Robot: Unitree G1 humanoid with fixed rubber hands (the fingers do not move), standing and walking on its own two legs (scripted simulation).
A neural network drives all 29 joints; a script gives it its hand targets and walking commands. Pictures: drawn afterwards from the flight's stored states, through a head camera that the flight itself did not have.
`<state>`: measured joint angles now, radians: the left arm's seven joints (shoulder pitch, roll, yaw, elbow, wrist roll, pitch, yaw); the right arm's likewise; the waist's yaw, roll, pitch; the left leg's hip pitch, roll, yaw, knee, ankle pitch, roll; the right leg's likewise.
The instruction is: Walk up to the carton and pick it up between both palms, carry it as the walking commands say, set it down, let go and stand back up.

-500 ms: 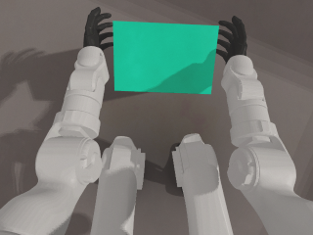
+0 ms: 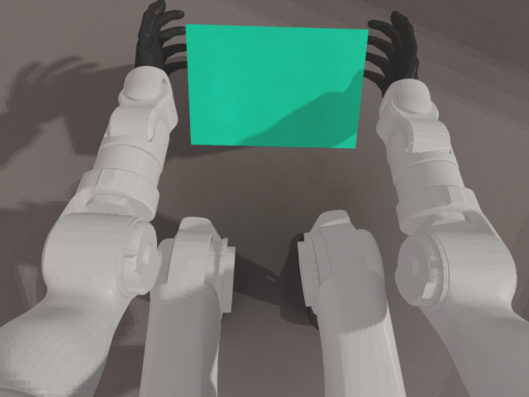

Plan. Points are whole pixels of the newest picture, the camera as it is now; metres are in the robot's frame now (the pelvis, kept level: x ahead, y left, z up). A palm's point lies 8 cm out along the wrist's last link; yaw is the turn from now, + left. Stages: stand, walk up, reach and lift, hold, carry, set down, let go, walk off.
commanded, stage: set down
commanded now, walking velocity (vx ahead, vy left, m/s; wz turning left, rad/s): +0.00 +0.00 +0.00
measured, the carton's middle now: (273, 91) +0.50 -0.02 -0.26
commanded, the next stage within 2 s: none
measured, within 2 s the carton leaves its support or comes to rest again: rests again in 1.26 s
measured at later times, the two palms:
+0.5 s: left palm (157, 76) +0.51 +0.13 -0.18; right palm (396, 88) +0.48 -0.19 -0.17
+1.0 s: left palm (158, 73) +0.51 +0.13 -0.18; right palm (396, 85) +0.49 -0.19 -0.18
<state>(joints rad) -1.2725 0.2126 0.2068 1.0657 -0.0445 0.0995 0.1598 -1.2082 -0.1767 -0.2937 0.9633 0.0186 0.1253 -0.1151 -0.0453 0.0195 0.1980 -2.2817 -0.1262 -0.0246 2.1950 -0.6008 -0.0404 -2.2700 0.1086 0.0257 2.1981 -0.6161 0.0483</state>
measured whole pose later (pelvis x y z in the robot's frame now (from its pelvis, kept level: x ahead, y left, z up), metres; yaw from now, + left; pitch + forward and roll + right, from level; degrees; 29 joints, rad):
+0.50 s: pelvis -0.01 +0.00 -0.01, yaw +0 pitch +36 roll +0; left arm -1.34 0.25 0.20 1.15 -0.04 0.10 0.13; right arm -1.28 -0.21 -0.28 1.05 0.01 0.12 -0.09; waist -0.05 0.02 0.29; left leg -2.27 -0.10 -0.01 2.22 -0.57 -0.03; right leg -2.26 0.08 0.01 2.22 -0.59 0.03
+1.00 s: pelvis -0.01 +0.00 -0.01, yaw +0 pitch +35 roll +0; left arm -1.38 0.26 0.23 1.17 -0.02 0.09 0.08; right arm -1.32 -0.24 -0.28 1.10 0.01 0.11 -0.05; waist -0.05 0.01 0.31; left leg -2.28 -0.08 0.00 2.24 -0.57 -0.01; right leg -2.27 0.05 0.00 2.24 -0.59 0.02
